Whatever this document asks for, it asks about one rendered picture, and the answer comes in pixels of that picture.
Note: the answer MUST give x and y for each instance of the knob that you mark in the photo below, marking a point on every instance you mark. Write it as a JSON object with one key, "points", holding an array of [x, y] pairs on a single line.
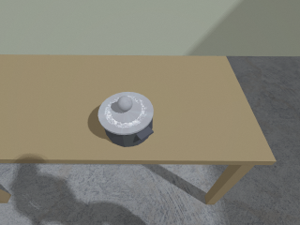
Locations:
{"points": [[124, 103]]}

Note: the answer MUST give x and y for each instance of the lid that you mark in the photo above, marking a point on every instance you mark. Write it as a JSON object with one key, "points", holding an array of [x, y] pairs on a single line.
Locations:
{"points": [[125, 122]]}

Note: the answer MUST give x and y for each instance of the table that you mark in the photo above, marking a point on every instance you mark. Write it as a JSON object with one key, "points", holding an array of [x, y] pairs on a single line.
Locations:
{"points": [[49, 113]]}

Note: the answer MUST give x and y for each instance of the pot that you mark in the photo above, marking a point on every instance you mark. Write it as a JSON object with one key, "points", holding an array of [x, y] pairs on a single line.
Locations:
{"points": [[131, 139]]}

